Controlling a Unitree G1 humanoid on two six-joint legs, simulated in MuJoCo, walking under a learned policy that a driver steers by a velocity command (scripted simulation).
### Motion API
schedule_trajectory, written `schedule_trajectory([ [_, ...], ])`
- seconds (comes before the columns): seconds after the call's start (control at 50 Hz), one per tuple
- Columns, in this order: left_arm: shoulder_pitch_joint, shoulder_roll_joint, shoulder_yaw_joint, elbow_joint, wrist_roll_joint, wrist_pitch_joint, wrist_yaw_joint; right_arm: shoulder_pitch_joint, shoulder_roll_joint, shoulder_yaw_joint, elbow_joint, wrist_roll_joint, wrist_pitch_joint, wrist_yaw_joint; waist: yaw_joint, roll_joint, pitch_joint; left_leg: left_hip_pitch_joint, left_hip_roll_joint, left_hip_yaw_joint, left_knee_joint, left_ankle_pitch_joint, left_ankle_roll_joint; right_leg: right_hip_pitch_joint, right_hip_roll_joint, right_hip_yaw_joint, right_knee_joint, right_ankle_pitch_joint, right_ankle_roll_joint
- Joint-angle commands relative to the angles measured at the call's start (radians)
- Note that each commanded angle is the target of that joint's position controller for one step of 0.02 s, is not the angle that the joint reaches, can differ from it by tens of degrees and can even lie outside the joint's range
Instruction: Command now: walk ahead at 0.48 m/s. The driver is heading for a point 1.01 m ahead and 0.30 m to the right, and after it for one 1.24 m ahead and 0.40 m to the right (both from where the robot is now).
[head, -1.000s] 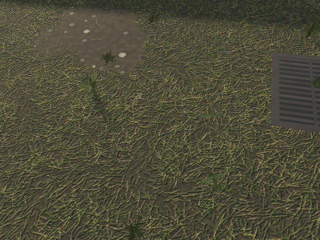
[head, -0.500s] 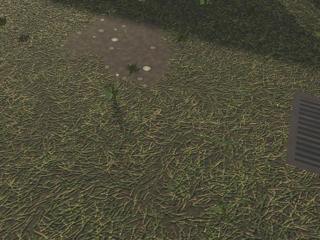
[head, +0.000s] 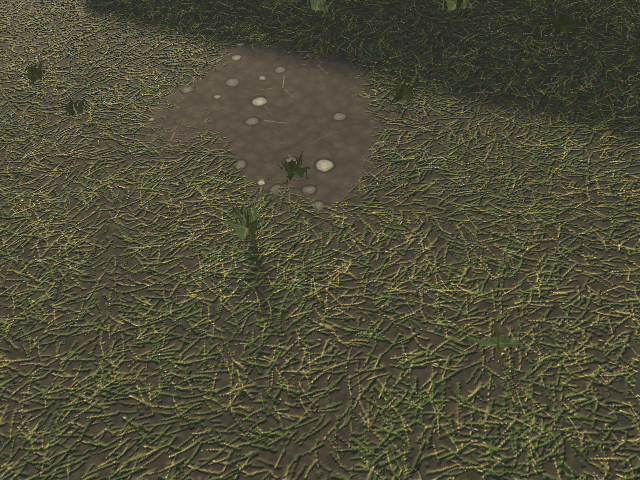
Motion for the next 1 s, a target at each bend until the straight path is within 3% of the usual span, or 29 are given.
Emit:
schedule_trajectory([
  [0.02,-0.041,0.173,0.039,-0.058,-0.006,-0.011,0.014,-0.081,-0.026,-0.001,-0.081,-0.001,-0.018,0.006,-0.009,-0.108,0.05,-0.052,0.005,0.008,-0.176,0.151,-0.016,-0.003,-0.234,0.143,-0.149,0.244,-0.132],
  [0.14,0.075,0.19,0.044,0.001,-0.022,0.016,0.023,-0.268,-0.018,0.008,-0.141,0.01,-0.039,0.04,0.043,-0.094,0.101,-0.013,-0.045,0.024,-0.406,0.216,0.01,0.099,-0.28,0.144,-0.108,0.278,-0.125],
  [0.2,0.066,0.215,0.056,0.006,-0.025,0.033,0.033,-0.237,-0.058,-0.006,-0.141,0.007,-0.049,0.048,-0.007,-0.118,0.069,0.065,-0.074,0.016,-0.457,0.113,0.041,0.176,-0.309,0.181,-0.013,0.431,-0.102],
  [0.22,0.051,0.23,0.061,0.003,-0.024,0.037,0.035,-0.175,-0.083,-0.017,-0.127,0.005,-0.051,0.045,-0.046,-0.136,0.024,0.17,-0.101,0.036,-0.461,0.073,0.057,0.175,-0.299,0.18,0.062,0.58,-0.091],
  [0.24,0.031,0.223,0.057,-0.002,-0.019,0.041,0.036,-0.035,-0.121,-0.039,-0.088,0.005,-0.051,0.035,-0.124,-0.13,-0.07,0.379,-0.12,0.061,-0.486,0.093,0.085,0.129,-0.253,0.15,0.22,0.676,-0.066],
  [0.26,0.021,0.18,0.039,-0.024,-0.003,0.039,0.035,0.146,-0.172,-0.057,-0.052,-0.007,-0.047,0.022,-0.203,-0.103,-0.221,0.708,-0.009,-0.037,-0.42,0.104,0.135,-0.055,-0.202,0.129,0.47,0.507,-0.032],
  [0.28,0.166,0.041,0.0,-0.049,-0.004,0.023,0.029,0.233,-0.271,-0.08,-0.032,-0.026,-0.041,0.016,-0.147,0.156,-0.4,1.113,0.277,-0.484,-0.453,-0.069,0.282,-0.459,-0.036,0.074,0.87,-0.059,0.041],
  [0.3,0.15,0.105,0.011,-0.028,-0.026,0.008,0.024,0.243,-0.177,-0.056,-0.034,-0.02,-0.036,0.017,-0.173,0.187,-0.458,1.094,0.319,-0.694,-0.6,-0.203,0.299,-0.562,-0.023,0.195,1.009,-0.374,0.045],
  [0.32,0.047,0.186,0.038,-0.058,-0.054,0.005,0.023,0.169,-0.124,-0.037,-0.032,-0.012,-0.034,0.013,-0.17,0.12,-0.261,0.951,0.282,-0.53,-0.631,-0.244,0.245,-0.641,-0.079,0.189,1.057,-0.315,0.043],
  [0.34,-0.015,0.183,0.039,-0.076,-0.051,0.005,0.026,0.102,-0.096,-0.028,-0.031,-0.007,-0.033,0.011,-0.142,0.065,-0.153,0.803,0.246,-0.397,-0.658,-0.19,0.217,-0.637,-0.129,0.153,1.029,-0.227,0.043],
  [0.36,-0.047,0.169,0.041,-0.083,-0.036,0.011,0.028,0.048,-0.067,-0.02,-0.023,-0.009,-0.036,0.013,-0.111,0.037,-0.077,0.67,0.206,-0.3,-0.698,-0.117,0.202,-0.605,-0.158,0.144,0.98,-0.168,0.048],
  [0.4,-0.002,0.129,0.044,-0.069,-0.034,0.039,0.028,-0.015,-0.043,-0.018,-0.012,-0.02,-0.052,0.016,-0.052,0.072,-0.028,0.516,0.157,-0.16,-0.772,-0.036,0.188,-0.495,-0.198,0.149,0.929,-0.096,0.058],
  [0.46,-0.023,0.093,0.043,-0.09,-0.029,0.07,0.032,-0.04,-0.065,-0.03,0.018,-0.02,-0.071,0.014,-0.027,0.038,0.024,0.449,0.158,-0.032,-0.83,0.075,0.203,-0.519,-0.211,0.149,0.877,-0.033,0.077],
  [0.5,-0.07,0.091,0.043,-0.113,-0.023,0.071,0.03,-0.028,-0.083,-0.036,0.037,-0.023,-0.071,0.007,-0.035,0.02,0.043,0.473,0.15,0.038,-0.839,0.122,0.203,-0.564,-0.212,0.153,0.782,0.066,0.085],
  [0.58,-0.202,0.066,0.029,-0.154,-0.021,0.054,-0.002,0.002,-0.123,-0.045,0.059,-0.016,-0.056,-0.006,-0.084,-0.012,0.069,0.521,0.13,0.162,-0.84,0.163,0.179,-0.535,-0.19,0.078,0.526,0.248,0.072],
  [0.68,-0.322,0.083,0.03,-0.228,-0.021,0.057,-0.029,0.068,-0.168,-0.063,0.096,0.012,-0.019,-0.009,-0.116,-0.017,0.102,0.707,0.189,0.208,-0.775,0.242,0.153,-0.582,-0.167,0.024,0.388,0.158,0.023],
  [0.72,-0.297,0.109,0.044,-0.243,-0.018,0.063,-0.034,0.056,-0.195,-0.071,0.096,0.022,-0.003,-0.012,-0.082,0.01,0.063,0.753,0.193,0.236,-0.662,0.518,0.131,-0.505,-0.114,-0.028,0.376,0.053,-0.013],
  [0.74,-0.231,0.135,0.059,-0.235,-0.019,0.067,-0.032,0.045,-0.207,-0.075,0.092,0.028,0.005,-0.014,-0.04,0.025,0.012,0.756,0.184,0.251,-0.546,0.679,0.118,-0.407,-0.072,-0.059,0.377,0.005,-0.037],
  [0.76,-0.092,0.175,0.086,-0.203,-0.022,0.07,-0.026,0.026,-0.204,-0.072,0.087,0.033,0.013,-0.014,0.044,0.014,-0.061,0.708,0.151,0.281,-0.353,0.749,0.092,-0.219,-0.019,-0.084,0.327,0.03,-0.069],
  [0.78,0.087,0.249,0.124,-0.154,-0.026,0.079,-0.009,0.039,-0.172,-0.057,0.078,0.02,0.011,-0.018,0.122,-0.043,-0.156,0.516,0.109,0.289,-0.076,0.579,0.046,0.082,-0.024,-0.003,0.299,0.066,-0.113],
  [0.8,0.08,0.38,0.147,-0.153,-0.039,0.076,0.004,0.133,-0.022,-0.01,0.021,-0.029,-0.009,-0.008,0.009,-0.34,-0.216,0.041,-0.077,0.25,0.305,-0.317,-0.029,0.422,-0.29,0.537,0.229,-0.063,-0.291],
  [0.82,0.091,0.321,0.122,-0.202,-0.028,0.054,-0.005,0.067,-0.063,-0.005,0.009,-0.002,-0.049,0.002,0.054,-0.242,-0.389,-0.093,-0.15,-0.018,0.457,-0.489,-0.026,0.514,-0.396,0.901,0.042,-0.234,-0.376],
  [0.84,0.062,0.249,0.101,-0.193,-0.017,0.036,-0.012,-0.047,-0.135,-0.023,-0.02,0.039,-0.072,0.011,0.082,-0.159,-0.259,-0.184,-0.096,-0.054,0.455,-0.395,0.002,0.446,-0.378,0.778,0.004,-0.176,-0.31],
  [0.86,0.016,0.225,0.093,-0.193,-0.017,0.025,-0.011,-0.07,-0.121,-0.016,-0.029,0.036,-0.085,0.008,0.046,-0.108,-0.167,-0.171,-0.053,-0.05,0.376,-0.308,0.021,0.318,-0.338,0.653,0.016,-0.089,-0.274],
  [0.88,-0.055,0.189,0.082,-0.202,-0.019,0.024,-0.009,-0.069,-0.121,-0.018,-0.016,0.008,-0.088,-0.001,0.001,-0.059,-0.103,-0.109,-0.017,-0.05,0.283,-0.252,0.018,0.179,-0.297,0.546,0.02,0.033,-0.244],
  [0.9,-0.1,0.161,0.072,-0.22,-0.007,0.022,-0.003,-0.051,-0.133,-0.026,-0.008,-0.006,-0.081,-0.002,-0.035,-0.078,-0.085,-0.03,0.005,-0.059,0.225,-0.21,0.014,0.082,-0.268,0.479,0.005,0.132,-0.233],
  [0.92,-0.118,0.157,0.069,-0.232,-0.001,0.022,0.001,-0.039,-0.133,-0.029,-0.006,-0.01,-0.069,0.0,-0.053,-0.088,-0.076,0.015,0.008,-0.058,0.191,-0.19,0.005,0.027,-0.25,0.454,-0.015,0.182,-0.233],
  [0.96,-0.111,0.173,0.073,-0.23,-0.009,0.019,0.011,-0.035,-0.105,-0.024,-0.006,-0.02,-0.049,0.001,-0.064,-0.073,-0.059,0.041,0.0,-0.035,0.103,-0.158,-0.027,-0.044,-0.233,0.393,-0.034,0.276,-0.238],
  [1.0,-0.084,0.199,0.08,-0.219,-0.013,0.02,0.026,-0.094,-0.078,-0.013,-0.025,-0.023,-0.038,0.0,-0.051,-0.071,-0.025,0.033,-0.017,-0.021,-0.027,-0.064,-0.057,-0.093,-0.205,0.339,-0.046,0.292,-0.225],
])
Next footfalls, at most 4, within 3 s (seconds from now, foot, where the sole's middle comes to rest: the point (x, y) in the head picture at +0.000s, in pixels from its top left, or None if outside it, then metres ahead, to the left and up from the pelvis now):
0.26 left None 0.34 0.14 -0.79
0.78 right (444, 450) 0.57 -0.16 -0.79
1.26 left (412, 312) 0.91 -0.11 -0.79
1.64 right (509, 361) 0.78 -0.33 -0.79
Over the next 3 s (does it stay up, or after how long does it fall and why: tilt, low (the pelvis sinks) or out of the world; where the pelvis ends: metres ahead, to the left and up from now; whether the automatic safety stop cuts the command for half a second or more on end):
stays up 0.92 -0.22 0.00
